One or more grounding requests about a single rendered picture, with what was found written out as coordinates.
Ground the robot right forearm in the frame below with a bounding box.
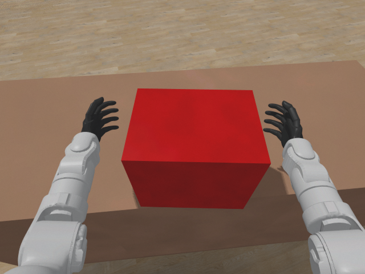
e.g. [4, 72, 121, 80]
[282, 138, 365, 235]

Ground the robot left forearm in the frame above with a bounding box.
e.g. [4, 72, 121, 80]
[18, 132, 100, 267]

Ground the pedestal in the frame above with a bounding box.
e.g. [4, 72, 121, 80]
[0, 60, 365, 266]

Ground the right robot hand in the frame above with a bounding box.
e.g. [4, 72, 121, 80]
[263, 101, 303, 148]

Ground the carton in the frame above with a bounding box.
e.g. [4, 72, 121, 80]
[121, 88, 271, 209]

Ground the robot right upper arm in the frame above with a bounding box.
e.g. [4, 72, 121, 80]
[308, 229, 365, 274]

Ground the robot left upper arm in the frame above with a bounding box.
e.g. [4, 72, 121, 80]
[4, 220, 87, 274]

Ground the left robot hand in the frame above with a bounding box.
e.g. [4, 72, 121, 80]
[81, 97, 119, 142]

